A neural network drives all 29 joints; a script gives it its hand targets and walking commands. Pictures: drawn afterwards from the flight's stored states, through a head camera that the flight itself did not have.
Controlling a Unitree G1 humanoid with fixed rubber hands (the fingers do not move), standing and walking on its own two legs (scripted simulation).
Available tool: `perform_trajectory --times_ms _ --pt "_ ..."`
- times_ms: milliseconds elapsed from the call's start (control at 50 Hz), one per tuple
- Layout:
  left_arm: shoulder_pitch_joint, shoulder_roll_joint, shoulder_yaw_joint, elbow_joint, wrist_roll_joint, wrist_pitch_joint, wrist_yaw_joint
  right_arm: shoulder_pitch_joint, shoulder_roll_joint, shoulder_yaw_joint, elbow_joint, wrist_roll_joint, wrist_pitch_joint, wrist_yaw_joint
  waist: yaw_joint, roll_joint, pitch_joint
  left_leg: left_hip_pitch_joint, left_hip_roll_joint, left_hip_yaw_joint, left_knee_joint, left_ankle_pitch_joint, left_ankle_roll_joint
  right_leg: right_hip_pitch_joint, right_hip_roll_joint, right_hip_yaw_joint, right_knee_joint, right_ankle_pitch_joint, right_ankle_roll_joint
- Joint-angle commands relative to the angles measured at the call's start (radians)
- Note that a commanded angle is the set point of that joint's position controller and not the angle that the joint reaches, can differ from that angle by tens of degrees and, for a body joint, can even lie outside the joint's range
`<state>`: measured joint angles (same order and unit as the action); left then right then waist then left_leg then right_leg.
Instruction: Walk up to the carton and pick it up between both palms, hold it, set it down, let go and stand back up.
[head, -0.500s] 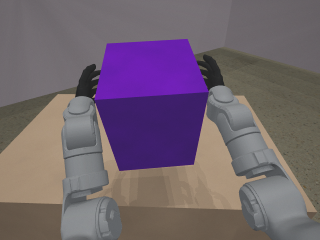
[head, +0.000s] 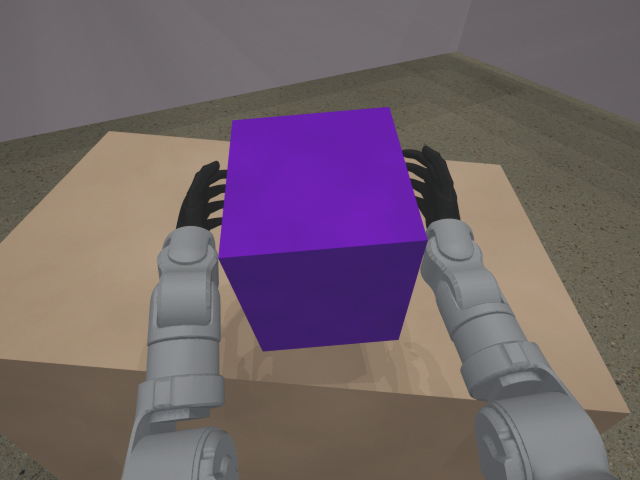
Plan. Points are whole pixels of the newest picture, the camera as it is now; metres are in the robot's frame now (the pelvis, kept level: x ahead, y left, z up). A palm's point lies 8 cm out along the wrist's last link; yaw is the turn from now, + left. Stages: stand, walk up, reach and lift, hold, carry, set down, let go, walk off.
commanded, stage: set down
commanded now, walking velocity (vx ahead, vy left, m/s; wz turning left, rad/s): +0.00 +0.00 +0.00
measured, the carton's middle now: (321, 238) +0.41 +0.02 +0.11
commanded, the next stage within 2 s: none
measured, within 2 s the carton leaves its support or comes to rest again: neither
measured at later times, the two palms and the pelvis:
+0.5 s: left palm (196, 259) +0.35 +0.17 +0.13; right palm (431, 243) +0.37 -0.12 +0.14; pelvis -0.01 +0.00 +0.00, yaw +0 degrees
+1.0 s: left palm (188, 269) +0.37 +0.19 +0.09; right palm (408, 245) +0.39 -0.10 +0.12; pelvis +0.01 +0.00 +0.00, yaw -1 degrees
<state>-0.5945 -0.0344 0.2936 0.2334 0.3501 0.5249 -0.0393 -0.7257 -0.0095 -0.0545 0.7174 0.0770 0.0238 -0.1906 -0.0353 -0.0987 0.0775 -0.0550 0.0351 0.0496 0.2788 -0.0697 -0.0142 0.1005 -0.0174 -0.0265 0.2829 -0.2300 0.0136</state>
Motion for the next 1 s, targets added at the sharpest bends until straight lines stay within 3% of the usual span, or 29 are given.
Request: perform_trajectory --times_ms 0,20,40,60,120,140,160,180,260,280,320,360,400,420,460,480,500,520,560,600,620,680,700,720,760,860,880,920,980 --pt "-0.696 -0.469 -0.378 -0.124 -0.09 -0.074 -0.145 -0.689 0.461 0.284 -0.225 0.014 -0.057 0.124 0.027 0.108 -0.446 0.372 -0.046 0.05 0.042 0.233 0.016 -0.162 0.046 -0.085 -0.061 0.18 0.036" --pt "-0.679 -0.467 -0.36 -0.114 -0.079 -0.068 -0.151 -0.678 0.458 0.276 -0.214 0.014 -0.053 0.124 0.029 0.102 -0.425 0.365 -0.047 0.054 0.037 0.229 0.017 -0.16 0.047 -0.085 -0.063 0.173 0.035" --pt "-0.667 -0.466 -0.375 -0.124 -0.075 -0.069 -0.15 -0.644 0.486 0.261 -0.174 0.009 -0.048 0.127 0.014 0.119 -0.446 0.398 -0.036 0.059 0.049 0.275 0.008 -0.151 0.064 -0.1 -0.061 0.24 0.039" --pt "-0.625 -0.484 -0.365 -0.12 -0.06 -0.067 -0.15 -0.618 0.477 0.273 -0.178 0.0 -0.051 0.13 0.017 0.117 -0.456 0.414 -0.029 0.052 0.069 0.359 -0.003 -0.124 0.068 -0.1 -0.051 0.314 0.037" --pt "-0.614 -0.486 -0.368 -0.125 -0.062 -0.074 -0.153 -0.603 0.464 0.253 -0.19 0.005 -0.062 0.133 0.019 0.117 -0.452 0.433 -0.028 0.059 0.074 0.399 -0.017 -0.096 0.073 -0.095 -0.064 0.316 0.029" --pt "-0.612 -0.509 -0.386 -0.145 -0.076 -0.079 -0.154 -0.597 0.471 0.256 -0.215 0.0 -0.066 0.129 -0.002 0.119 -0.45 0.421 -0.037 0.046 0.079 0.431 -0.017 -0.106 0.072 -0.098 -0.059 0.362 0.032" --pt "-0.63 -0.479 -0.358 -0.105 -0.069 -0.086 -0.16 -0.612 0.475 0.252 -0.196 -0.011 -0.065 0.128 0.009 0.096 -0.42 0.393 -0.037 0.052 0.063 0.362 -0.006 -0.11 0.066 -0.098 -0.064 0.344 0.04" --pt "-0.624 -0.499 -0.367 -0.132 -0.075 -0.096 -0.16 -0.599 0.483 0.249 -0.186 -0.022 -0.069 0.128 -0.005 0.096 -0.405 0.373 -0.039 0.046 0.059 0.359 -0.005 -0.107 0.07 -0.1 -0.058 0.347 0.034" --pt "-0.653 -0.481 -0.332 -0.028 -0.05 -0.118 -0.174 -0.582 0.46 0.148 -0.108 -0.092 -0.076 0.144 -0.012 0.116 -0.32 0.331 -0.034 0.066 0.015 0.173 -0.002 -0.149 0.049 -0.099 -0.084 0.155 0.025" --pt "-0.668 -0.495 -0.348 -0.047 -0.055 -0.132 -0.167 -0.574 0.467 0.14 -0.103 -0.091 -0.089 0.152 -0.007 0.142 -0.342 0.344 -0.03 0.06 0.013 0.188 -0.006 -0.163 0.053 -0.108 -0.08 0.142 0.018" --pt "-0.718 -0.49 -0.354 -0.007 -0.065 -0.167 -0.159 -0.601 0.492 0.11 -0.08 -0.111 -0.11 0.156 -0.001 0.122 -0.378 0.357 -0.029 0.07 0.015 0.164 -0.006 -0.183 0.043 -0.1 -0.086 0.12 0.022" --pt "-0.755 -0.532 -0.418 -0.071 -0.106 -0.212 -0.136 -0.639 0.514 0.137 -0.156 -0.116 -0.144 0.156 -0.011 0.152 -0.494 0.37 -0.027 0.064 0.05 0.247 -0.018 -0.157 0.056 -0.108 -0.062 0.197 0.016" --pt "-0.764 -0.526 -0.41 -0.044 -0.103 -0.249 -0.117 -0.653 0.566 0.172 -0.139 -0.111 -0.161 0.159 0.031 0.129 -0.542 0.378 -0.028 0.058 0.052 0.25 -0.013 -0.141 0.051 -0.094 -0.059 0.215 0.022" --pt "-0.824 -0.547 -0.433 -0.047 -0.116 -0.267 -0.11 -0.666 0.567 0.144 -0.12 -0.126 -0.16 0.162 0.005 0.146 -0.545 0.367 -0.028 0.06 0.046 0.233 -0.017 -0.163 0.053 -0.097 -0.061 0.19 0.021" --pt "-0.791 -0.521 -0.371 0.085 -0.089 -0.271 -0.109 -0.661 0.561 0.12 -0.047 -0.155 -0.146 0.172 0.04 0.121 -0.458 0.304 -0.024 0.066 0.019 0.141 0.004 -0.172 0.041 -0.087 -0.07 0.138 0.026" --pt "-0.787 -0.521 -0.362 0.102 -0.092 -0.267 -0.115 -0.652 0.554 0.106 -0.031 -0.176 -0.14 0.169 0.028 0.104 -0.438 0.289 -0.026 0.069 0.007 0.098 0.011 -0.17 0.033 -0.086 -0.077 0.12 0.033" --pt "-0.763 -0.493 -0.327 0.149 -0.077 -0.262 -0.122 -0.643 0.562 0.103 -0.021 -0.181 -0.133 0.169 0.054 0.074 -0.411 0.26 -0.03 0.076 -0.006 0.035 0.029 -0.175 0.025 -0.072 -0.081 0.097 0.039" --pt "-0.781 -0.491 -0.318 0.13 -0.082 -0.268 -0.125 -0.648 0.568 0.095 -0.009 -0.185 -0.133 0.167 0.052 0.061 -0.414 0.243 -0.027 0.074 -0.016 0.027 0.038 -0.161 0.024 -0.069 -0.077 0.098 0.041" --pt "-0.817 -0.518 -0.326 0.101 -0.098 -0.288 -0.124 -0.684 0.596 0.103 -0.046 -0.186 -0.146 0.163 0.054 0.071 -0.504 0.254 -0.036 0.082 0.006 0.106 0.032 -0.136 0.028 -0.066 -0.057 0.196 0.045" --pt "-0.819 -0.504 -0.277 0.163 -0.076 -0.307 -0.122 -0.655 0.611 0.093 0.052 -0.186 -0.139 0.17 0.081 0.065 -0.456 0.242 -0.032 0.09 -0.005 0.092 0.031 -0.128 0.03 -0.066 -0.06 0.169 0.048" --pt "-0.868 -0.495 -0.268 0.184 -0.072 -0.31 -0.126 -0.674 0.596 0.049 0.085 -0.205 -0.131 0.169 0.058 0.076 -0.445 0.224 -0.035 0.091 -0.01 0.056 0.032 -0.141 0.025 -0.056 -0.071 0.141 0.049" --pt "-0.791 -0.482 -0.192 0.238 -0.021 -0.301 -0.135 -0.621 0.589 0.005 0.126 -0.227 -0.124 0.172 0.073 0.084 -0.361 0.224 -0.036 0.097 -0.018 0.036 0.037 -0.161 0.023 -0.055 -0.084 0.089 0.043" --pt "-0.778 -0.483 -0.18 0.238 -0.013 -0.302 -0.14 -0.581 0.61 0.007 0.159 -0.226 -0.12 0.168 0.067 0.076 -0.345 0.221 -0.034 0.101 -0.022 0.067 0.039 -0.147 0.026 -0.053 -0.081 0.131 0.043" --pt "-0.754 -0.485 -0.173 0.239 -0.007 -0.303 -0.146 -0.572 0.624 0.018 0.156 -0.214 -0.121 0.168 0.089 0.085 -0.361 0.233 -0.034 0.103 -0.011 0.109 0.034 -0.128 0.034 -0.059 -0.071 0.158 0.044" --pt "-0.739 -0.516 -0.217 0.193 -0.025 -0.32 -0.136 -0.572 0.611 0.037 0.117 -0.21 -0.141 0.168 0.074 0.125 -0.445 0.28 -0.034 0.104 0.031 0.254 0.006 -0.121 0.048 -0.067 -0.054 0.262 0.04" --pt "-0.756 -0.557 -0.273 0.172 -0.042 -0.362 -0.116 -0.593 0.621 0.067 0.068 -0.201 -0.18 0.171 0.077 0.135 -0.516 0.33 -0.031 0.102 0.07 0.373 -0.024 -0.133 0.064 -0.078 -0.056 0.3 0.033" --pt "-0.76 -0.544 -0.289 0.155 -0.057 -0.364 -0.115 -0.588 0.621 0.072 0.064 -0.199 -0.181 0.167 0.064 0.12 -0.524 0.338 -0.028 0.096 0.069 0.359 -0.024 -0.134 0.064 -0.078 -0.06 0.29 0.027" --pt "-0.799 -0.577 -0.357 0.12 -0.096 -0.377 -0.104 -0.599 0.615 0.073 0.056 -0.202 -0.189 0.168 0.04 0.15 -0.572 0.347 -0.024 0.084 0.086 0.403 -0.041 -0.168 0.064 -0.073 -0.055 0.307 0.023" --pt "-0.803 -0.579 -0.381 0.106 -0.101 -0.393 -0.091 -0.566 0.619 0.079 0.074 -0.204 -0.181 0.164 0.029 0.161 -0.583 0.363 -0.022 0.076 0.085 0.365 -0.055 -0.19 0.067 -0.083 -0.063 0.252 0.018"
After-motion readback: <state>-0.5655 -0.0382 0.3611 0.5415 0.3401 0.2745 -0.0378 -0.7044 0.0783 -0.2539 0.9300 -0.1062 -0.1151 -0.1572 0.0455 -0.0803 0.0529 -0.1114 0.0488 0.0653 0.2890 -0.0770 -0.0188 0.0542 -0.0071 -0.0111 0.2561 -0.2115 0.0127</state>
